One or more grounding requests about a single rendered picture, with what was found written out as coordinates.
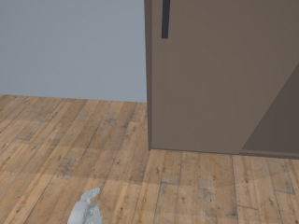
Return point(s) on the wardrobe door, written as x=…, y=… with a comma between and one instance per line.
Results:
x=278, y=130
x=221, y=67

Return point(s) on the handle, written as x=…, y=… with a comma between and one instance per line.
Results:
x=165, y=18

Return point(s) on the robot left hand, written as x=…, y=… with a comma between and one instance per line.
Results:
x=82, y=213

